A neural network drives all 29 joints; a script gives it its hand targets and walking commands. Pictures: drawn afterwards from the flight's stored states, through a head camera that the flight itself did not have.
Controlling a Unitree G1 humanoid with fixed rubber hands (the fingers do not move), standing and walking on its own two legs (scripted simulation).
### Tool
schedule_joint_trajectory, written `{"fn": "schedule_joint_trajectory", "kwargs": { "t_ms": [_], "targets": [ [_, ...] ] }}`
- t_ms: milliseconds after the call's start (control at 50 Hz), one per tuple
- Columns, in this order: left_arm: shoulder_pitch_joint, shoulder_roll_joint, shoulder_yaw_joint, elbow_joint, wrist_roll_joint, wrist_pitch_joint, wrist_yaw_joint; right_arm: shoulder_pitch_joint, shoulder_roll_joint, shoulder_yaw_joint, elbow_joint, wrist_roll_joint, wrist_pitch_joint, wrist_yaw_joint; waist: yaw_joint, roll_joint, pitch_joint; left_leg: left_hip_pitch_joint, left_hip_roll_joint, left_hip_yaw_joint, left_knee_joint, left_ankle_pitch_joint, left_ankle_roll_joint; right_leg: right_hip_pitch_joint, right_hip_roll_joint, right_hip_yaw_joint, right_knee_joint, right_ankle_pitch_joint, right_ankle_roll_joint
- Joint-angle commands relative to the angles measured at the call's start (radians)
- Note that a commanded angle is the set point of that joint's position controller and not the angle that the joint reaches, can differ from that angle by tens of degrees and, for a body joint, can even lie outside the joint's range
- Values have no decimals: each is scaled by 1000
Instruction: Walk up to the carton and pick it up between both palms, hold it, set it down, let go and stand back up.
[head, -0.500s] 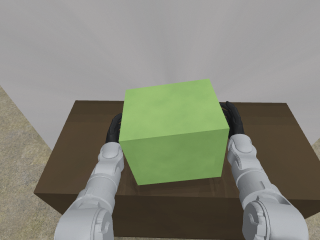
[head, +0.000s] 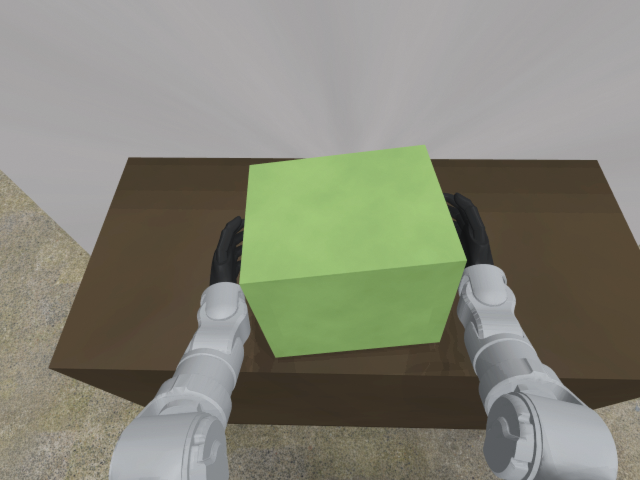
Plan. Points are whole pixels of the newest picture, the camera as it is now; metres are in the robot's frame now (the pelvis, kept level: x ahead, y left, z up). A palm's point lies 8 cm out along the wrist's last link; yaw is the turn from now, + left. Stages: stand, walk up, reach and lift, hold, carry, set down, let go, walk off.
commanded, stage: set down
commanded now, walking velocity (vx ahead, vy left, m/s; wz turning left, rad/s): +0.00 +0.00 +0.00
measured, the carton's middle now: (346, 255) +0.41 -0.02 -0.01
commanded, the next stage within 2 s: none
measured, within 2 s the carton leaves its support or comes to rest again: rests again in 0.70 s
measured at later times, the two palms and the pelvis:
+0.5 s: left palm (231, 278) +0.38 +0.14 -0.02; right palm (473, 269) +0.39 -0.18 -0.01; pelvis -0.01 +0.00 +0.00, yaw +0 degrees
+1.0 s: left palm (228, 265) +0.40 +0.14 +0.00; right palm (485, 248) +0.40 -0.20 +0.02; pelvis -0.02 +0.00 -0.01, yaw +0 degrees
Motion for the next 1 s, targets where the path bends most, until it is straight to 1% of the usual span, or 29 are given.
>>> {"fn": "schedule_joint_trajectory", "kwargs": {
  "t_ms": [0, 20, 60, 80, 140, 180, 220, 280, 300, 340, 380, 460, 500, 540, 560, 600, 620, 640, 660, 680, 700, 780, 800, 840, 860, 920, 940, 960, 980],
  "targets": [
    [-648, -579, -243, -84, 48, -136, -128, -506, 608, 242, 28, -152, -79, 134, 51, -22, -870, 301, 24, 25, 117, 924, -66, 80, -4, -105, 6, 802, -34],
    [-679, -544, -213, -21, 61, -139, -144, -526, 614, 262, 0, -168, -84, 123, 39, -58, -872, 116, -14, 36, 96, 788, -40, 196, -33, -92, 106, 946, 18],
    [-712, -517, -203, 14, 75, -172, -161, -492, 624, 280, -14, -176, -104, 111, 17, -121, -855, -286, -60, 66, -10, 482, -5, 554, -75, -50, 210, 1176, 47],
    [-697, -502, -190, 23, 88, -183, -165, -503, 636, 292, -50, -164, -107, 116, 28, -105, -843, -326, -60, 64, -54, 410, 8, 619, -74, -48, 216, 1151, 49],
    [-655, -536, -241, 26, 70, -202, -160, -521, 585, 246, -11, -156, -113, 128, -3, -23, -901, 3, -20, 32, 33, 613, -41, 332, -5, -124, 167, 900, 31],
    [-680, -556, -234, 11, 56, -213, -145, -538, 576, 243, 45, -142, -114, 145, 47, 16, -887, 182, 4, 29, 91, 712, -55, 100, 12, -128, 107, 720, -1],
    [-660, -533, -217, 38, 65, -216, -142, -541, 559, 258, 44, -139, -111, 147, 49, -26, -859, 158, 0, 32, 89, 716, -50, 132, 10, -126, 105, 777, 0],
    [-642, -545, -213, 46, 63, -212, -145, -526, 526, 233, 96, -153, -120, 146, 28, 8, -853, 219, 3, 18, 97, 773, -60, 58, 14, -148, 87, 714, 6],
    [-620, -531, -198, 75, 63, -213, -149, -543, 544, 250, 45, -135, -114, 148, 53, -22, -839, 225, 9, 22, 88, 741, -51, 52, 11, -135, 71, 706, 2],
    [-663, -486, -183, 105, 59, -225, -163, -562, 533, 237, 43, -146, -117, 144, 29, -68, -818, 96, -7, 42, 64, 625, -38, 191, -4, -122, 90, 762, 9],
    [-673, -479, -187, 69, 68, -245, -153, -544, 497, 240, 48, -141, -121, 143, 19, -11, -848, 87, -12, 40, 60, 628, -52, 207, 2, -123, 105, 781, 8],
    [-631, -314, -83, 150, 91, -249, -147, -514, 379, 185, 84, -139, -113, 130, 39, -45, -838, 59, -23, 52, 51, 614, -40, 214, -9, -110, 102, 802, 14],
    [-677, -194, -71, 128, 58, -247, -115, -549, 167, 129, 77, -101, -105, 116, 36, -4, -865, 147, -4, 36, 62, 674, -55, 122, 9, -120, 90, 692, 1],
    [-605, -11, -21, 102, 22, -245, -66, -554, -21, 137, 27, -46, -118, 71, 64, -29, -945, 156, -9, 53, 97, 742, -54, 134, 17, -110, 85, 769, 4],
    [-633, 75, -21, 57, -13, -245, -39, -548, -114, 145, 28, 17, -104, 39, 52, -9, -1004, 139, -10, 54, 114, 757, -54, 151, 15, -95, 110, 808, 9],
    [-624, 84, -3, 49, -38, -214, -28, -584, -79, 230, -13, 92, -85, 22, 86, -45, -975, 49, -25, 63, 107, 745, -41, 250, 14, -75, 134, 919, 22],
    [-628, 98, -29, 36, -61, -211, -22, -585, -99, 237, -9, 118, -87, 11, 70, -36, -1016, 32, -28, 54, 112, 744, -40, 247, 12, -72, 143, 937, 28],
    [-628, 59, -37, 33, -81, -205, -26, -581, -52, 263, -31, 132, -79, 2, 57, -93, -979, 18, -21, 49, 99, 712, -23, 277, 8, -71, 144, 941, 41],
    [-683, 29, -32, 17, -65, -208, -26, -609, -7, 267, -38, 126, -74, 7, 64, -87, -982, -35, -29, 56, 86, 656, -18, 306, 6, -64, 157, 924, 41],
    [-717, 133, -21, 18, -82, -208, -19, -588, -123, 268, -8, 169, -63, 0, 49, -66, -989, -52, -29, 58, 72, 627, -17, 326, 10, -57, 170, 914, 41],
    [-697, 15, -63, -23, -80, -206, -20, -619, -23, 280, -18, 166, -64, 5, 41, -45, -1013, 52, -17, 43, 111, 693, -34, 226, 29, -83, 155, 832, 41],
    [-649, 200, -16, -4, -99, -186, 9, -579, -249, 287, -47, 229, -63, -18, 55, -33, -1123, 111, -11, 43, 157, 824, -53, 197, 37, -66, 166, 948, 22],
    [-643, 246, -11, 2, -107, -181, -1, -584, -269, 310, -58, 269, -60, -23, 60, -35, -1115, 64, -23, 67, 158, 761, -42, 254, 37, -51, 166, 960, 26],
    [-675, 241, -42, 47, -148, -178, 3, -593, -289, 302, -27, 282, -41, -29, 33, -74, -1109, 37, -20, 60, 135, 683, -37, 239, 44, -62, 179, 888, 32],
    [-678, 245, -41, 35, -136, -172, 3, -608, -295, 320, -22, 315, -34, -31, 49, -43, -1098, -15, -29, 68, 130, 623, -40, 264, 42, -52, 184, 893, 22],
    [-693, 194, -118, 68, -182, -151, -10, -617, -290, 331, 21, 334, -11, -20, 7, -25, -1046, 58, -12, 46, 140, 626, -50, 152, 51, -84, 158, 779, 20],
    [-648, 202, -91, 45, -178, -155, -8, -626, -268, 362, -54, 360, -9, -19, 56, -33, -1094, 85, -8, 59, 165, 681, -54, 158, 63, -75, 166, 795, 17],
    [-681, 238, -114, 79, -193, -157, -7, -606, -298, 343, -15, 368, -2, -16, 27, -16, -1096, 101, -13, 56, 168, 680, -53, 116, 60, -86, 156, 748, 16],
    [-675, 130, -126, 74, -172, -148, -19, -621, -197, 373, 27, 357, 8, -1, 42, -6, -1011, 119, -3, 44, 171, 678, -62, 57, 62, -88, 146, 696, 6]
  ]
}}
